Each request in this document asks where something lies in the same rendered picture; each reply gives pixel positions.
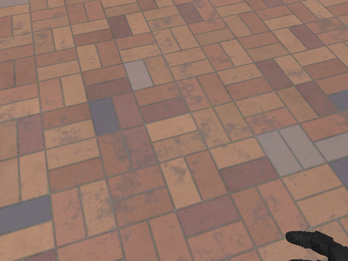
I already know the robot right hand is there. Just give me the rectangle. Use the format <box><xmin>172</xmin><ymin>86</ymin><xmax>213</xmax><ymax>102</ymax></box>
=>
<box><xmin>285</xmin><ymin>231</ymin><xmax>348</xmax><ymax>261</ymax></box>

